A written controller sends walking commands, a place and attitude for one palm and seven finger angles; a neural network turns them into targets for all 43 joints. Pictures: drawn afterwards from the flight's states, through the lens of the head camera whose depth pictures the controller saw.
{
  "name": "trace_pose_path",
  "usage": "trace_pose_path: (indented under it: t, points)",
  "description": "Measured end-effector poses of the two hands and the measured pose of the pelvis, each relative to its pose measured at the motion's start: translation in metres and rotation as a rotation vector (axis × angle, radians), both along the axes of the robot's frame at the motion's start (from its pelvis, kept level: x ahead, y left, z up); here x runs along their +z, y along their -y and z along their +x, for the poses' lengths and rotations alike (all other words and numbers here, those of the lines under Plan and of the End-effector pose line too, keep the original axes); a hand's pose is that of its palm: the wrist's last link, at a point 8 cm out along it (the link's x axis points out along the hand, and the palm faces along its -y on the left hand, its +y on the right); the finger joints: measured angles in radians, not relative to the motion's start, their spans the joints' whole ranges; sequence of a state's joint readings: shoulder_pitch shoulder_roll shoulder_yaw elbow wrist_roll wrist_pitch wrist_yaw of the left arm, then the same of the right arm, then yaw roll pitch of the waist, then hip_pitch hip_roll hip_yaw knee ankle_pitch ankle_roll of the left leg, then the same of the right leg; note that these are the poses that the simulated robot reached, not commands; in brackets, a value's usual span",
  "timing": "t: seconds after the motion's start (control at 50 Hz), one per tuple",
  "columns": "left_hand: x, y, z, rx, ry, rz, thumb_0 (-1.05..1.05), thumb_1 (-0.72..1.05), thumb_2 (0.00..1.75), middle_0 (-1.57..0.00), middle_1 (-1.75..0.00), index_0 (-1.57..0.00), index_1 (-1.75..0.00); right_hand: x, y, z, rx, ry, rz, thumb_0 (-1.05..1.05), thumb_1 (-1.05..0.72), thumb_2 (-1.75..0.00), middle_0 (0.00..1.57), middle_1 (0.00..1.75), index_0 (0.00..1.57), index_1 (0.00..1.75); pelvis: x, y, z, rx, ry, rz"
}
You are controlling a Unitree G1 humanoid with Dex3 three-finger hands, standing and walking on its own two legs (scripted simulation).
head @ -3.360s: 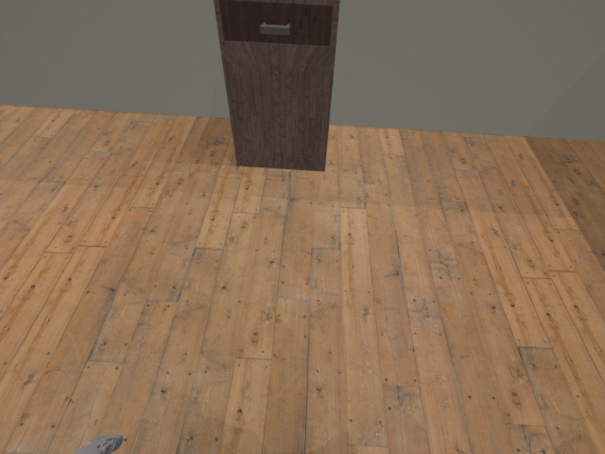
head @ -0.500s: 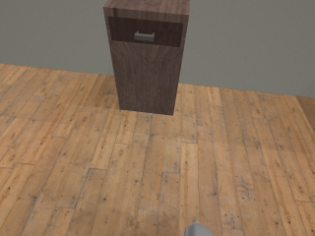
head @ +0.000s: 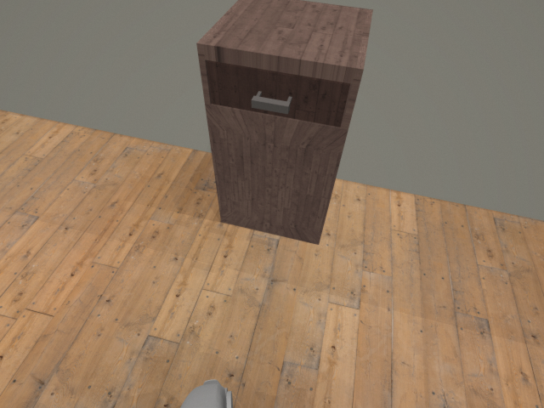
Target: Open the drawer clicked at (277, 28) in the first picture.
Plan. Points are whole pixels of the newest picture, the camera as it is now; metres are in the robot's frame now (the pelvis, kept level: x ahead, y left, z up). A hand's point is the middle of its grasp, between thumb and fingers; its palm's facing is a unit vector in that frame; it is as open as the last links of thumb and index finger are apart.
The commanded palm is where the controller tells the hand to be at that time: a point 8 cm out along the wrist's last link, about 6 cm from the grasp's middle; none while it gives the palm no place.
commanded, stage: turn to face it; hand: left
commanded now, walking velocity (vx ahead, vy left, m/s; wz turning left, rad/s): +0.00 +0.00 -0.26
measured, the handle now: (272, 100) +0.92 +0.05 -0.06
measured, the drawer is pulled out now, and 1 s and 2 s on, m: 0.00 0.00 0.00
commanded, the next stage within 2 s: take the last steps up to it in 0.38 s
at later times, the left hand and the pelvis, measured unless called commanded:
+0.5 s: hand out of the picture +0.13 +0.18 -0.18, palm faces -0.03 -0.98 -0.21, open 7.3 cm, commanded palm none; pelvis +0.10 +0.01 -0.01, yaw -6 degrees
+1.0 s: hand (214, 316) +0.31 +0.13 -0.17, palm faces -0.19 -0.96 -0.21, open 7.4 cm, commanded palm none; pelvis +0.19 -0.03 -0.01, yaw -11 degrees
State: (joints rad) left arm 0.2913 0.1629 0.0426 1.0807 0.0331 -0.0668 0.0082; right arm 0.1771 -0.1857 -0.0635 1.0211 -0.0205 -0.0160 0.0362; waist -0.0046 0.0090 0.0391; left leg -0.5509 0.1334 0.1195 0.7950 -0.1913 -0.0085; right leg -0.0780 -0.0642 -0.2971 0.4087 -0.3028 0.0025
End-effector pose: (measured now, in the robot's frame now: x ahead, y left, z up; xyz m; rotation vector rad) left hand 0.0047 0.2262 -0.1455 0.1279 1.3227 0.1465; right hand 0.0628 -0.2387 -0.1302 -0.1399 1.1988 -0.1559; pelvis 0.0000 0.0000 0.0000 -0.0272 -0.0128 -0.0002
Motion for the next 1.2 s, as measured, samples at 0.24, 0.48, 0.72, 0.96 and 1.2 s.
trace_pose_path:
  t: [0.24, 0.48, 0.72, 0.96, 1.2]
  points:
    - [-0.018, -0.022, 0.033, 0.051, -0.161, -0.032, 0.00, 0.91, 0.90, -0.20, -0.30, -0.20, -0.30, 0.002, -0.048, 0.117, 0.069, 0.104, -0.027, 0.00, -0.91, -0.90, 0.20, 0.30, 0.20, 0.29, -0.009, -0.029, 0.076, -0.034, 0.023, 0.012]
    - [-0.003, -0.002, 0.119, -0.055, -0.020, 0.031, 0.00, 0.91, 0.90, -0.20, -0.29, -0.20, -0.30, -0.027, -0.015, 0.086, -0.088, -0.020, 0.031, -0.01, -0.93, -0.90, 0.20, 0.30, 0.21, 0.29, -0.012, -0.009, 0.102, -0.095, 0.023, 0.040]
    - [-0.007, -0.009, 0.166, -0.111, -0.020, -0.010, 0.00, 0.91, 0.90, -0.20, -0.30, -0.20, -0.30, -0.012, -0.019, 0.027, -0.178, -0.152, -0.017, 0.00, -0.92, -0.90, 0.20, 0.30, 0.20, 0.29, -0.005, -0.012, 0.130, -0.145, 0.007, 0.024]
    - [0.014, 0.033, 0.289, -0.252, 0.100, 0.016, 0.01, 0.91, 0.90, -0.20, -0.29, -0.20, -0.30, -0.012, -0.036, -0.032, -0.310, -0.405, 0.106, 0.00, -0.91, -0.90, 0.20, 0.30, 0.20, 0.29, -0.001, 0.021, 0.176, -0.186, -0.004, 0.039]
    - [0.016, 0.056, 0.300, -0.168, 0.057, 0.046, -0.01, 0.95, 0.90, -0.21, -0.30, -0.20, -0.30, -0.014, 0.037, 0.129, -0.225, -0.175, 0.057, 0.01, -0.91, -0.90, 0.20, 0.30, 0.20, 0.29, 0.005, 0.055, 0.236, -0.169, -0.006, 0.028]
